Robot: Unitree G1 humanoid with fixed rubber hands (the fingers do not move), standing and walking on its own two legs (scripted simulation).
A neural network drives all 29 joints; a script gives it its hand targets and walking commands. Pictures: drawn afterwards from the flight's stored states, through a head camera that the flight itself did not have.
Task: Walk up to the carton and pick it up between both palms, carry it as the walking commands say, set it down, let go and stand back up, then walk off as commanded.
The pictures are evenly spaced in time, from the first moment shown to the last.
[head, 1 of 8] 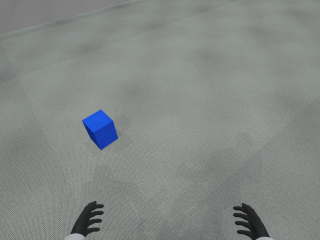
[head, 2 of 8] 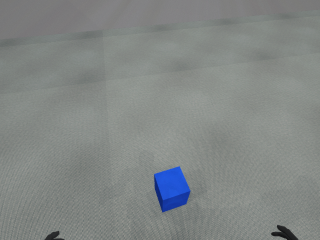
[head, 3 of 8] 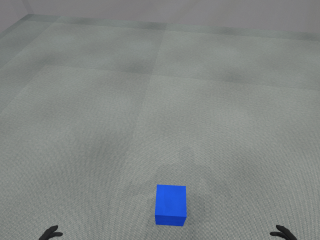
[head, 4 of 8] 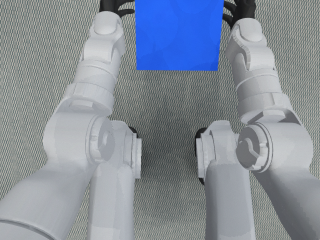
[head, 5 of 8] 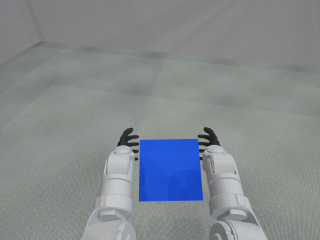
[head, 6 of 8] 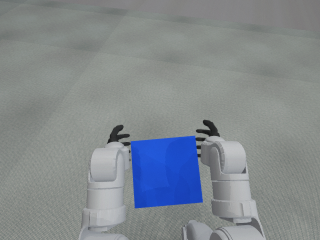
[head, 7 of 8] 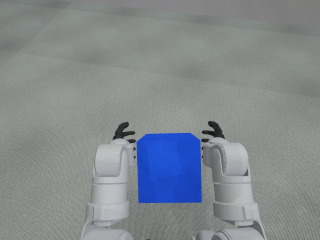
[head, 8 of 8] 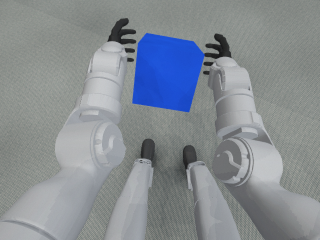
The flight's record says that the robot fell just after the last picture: yes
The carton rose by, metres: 0.64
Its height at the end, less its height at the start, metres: +0.53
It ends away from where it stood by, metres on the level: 1.57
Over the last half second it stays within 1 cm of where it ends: no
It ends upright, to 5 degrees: no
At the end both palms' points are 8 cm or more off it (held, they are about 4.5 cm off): no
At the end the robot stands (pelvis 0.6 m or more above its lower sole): yes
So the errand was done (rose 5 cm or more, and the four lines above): no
